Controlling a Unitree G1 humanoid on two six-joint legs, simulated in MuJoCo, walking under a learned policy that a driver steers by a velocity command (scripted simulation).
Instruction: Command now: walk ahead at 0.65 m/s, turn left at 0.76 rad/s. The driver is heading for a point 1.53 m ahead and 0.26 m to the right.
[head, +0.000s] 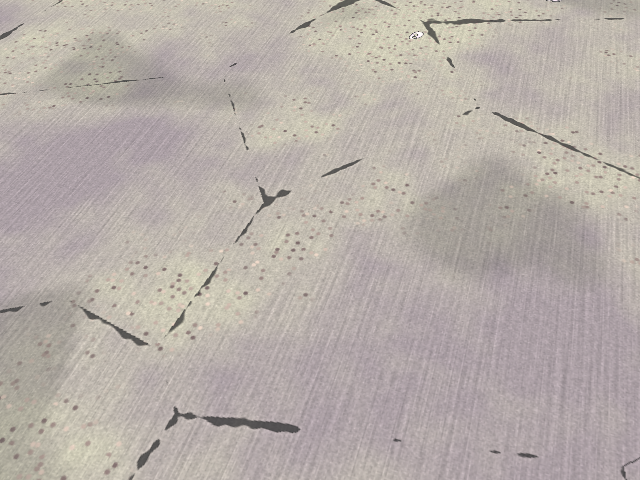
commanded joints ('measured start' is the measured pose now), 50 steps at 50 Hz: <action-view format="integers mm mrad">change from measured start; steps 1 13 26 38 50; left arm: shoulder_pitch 17 205 -78 310 60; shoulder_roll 142 164 -20 190 106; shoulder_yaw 22 14 -21 44 6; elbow -40 119 15 88 82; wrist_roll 41 7 8 -34 -10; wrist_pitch -18 -17 59 65 -40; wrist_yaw -19 -21 -93 -64 -27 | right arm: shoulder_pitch -79 -287 155 33 -155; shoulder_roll -33 -17 18 -193 31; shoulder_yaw -1 42 42 -9 107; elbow -73 -84 162 168 -12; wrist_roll -68 -38 -25 -24 -52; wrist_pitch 22 -33 -117 -68 -71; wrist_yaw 72 90 5 -39 28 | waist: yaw -14 29 -44 328 -33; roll -58 -194 80 31 21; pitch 149 197 163 -182 197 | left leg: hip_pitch -199 142 616 575 136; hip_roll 8 -2 268 197 149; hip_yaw -20 175 111 348 120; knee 97 -598 -1069 -83 -353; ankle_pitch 106 -79 44 1254 208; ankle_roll -3 51 68 51 -23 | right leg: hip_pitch -35 120 -681 328 -198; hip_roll -245 -282 -159 103 -14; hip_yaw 236 146 64 -77 266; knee -280 -281 900 264 -263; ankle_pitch -322 247 145 100 344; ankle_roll -39 -140 -48 -227 -245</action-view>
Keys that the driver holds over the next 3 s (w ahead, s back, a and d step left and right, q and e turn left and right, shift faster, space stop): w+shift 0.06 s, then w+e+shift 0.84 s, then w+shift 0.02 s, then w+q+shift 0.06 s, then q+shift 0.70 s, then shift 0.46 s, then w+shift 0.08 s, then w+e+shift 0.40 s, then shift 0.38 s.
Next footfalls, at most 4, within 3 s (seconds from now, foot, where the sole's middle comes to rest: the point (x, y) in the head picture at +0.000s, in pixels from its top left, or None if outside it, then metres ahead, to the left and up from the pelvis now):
0.32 left None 0.29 0.20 -0.78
0.78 right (378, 412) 0.69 -0.03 -0.78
1.20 left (416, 261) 1.14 -0.14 -0.78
1.76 right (479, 237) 1.23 -0.32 -0.78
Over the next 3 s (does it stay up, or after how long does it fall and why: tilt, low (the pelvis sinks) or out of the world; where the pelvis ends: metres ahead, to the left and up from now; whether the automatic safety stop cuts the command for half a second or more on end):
stays up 1.49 -0.39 0.00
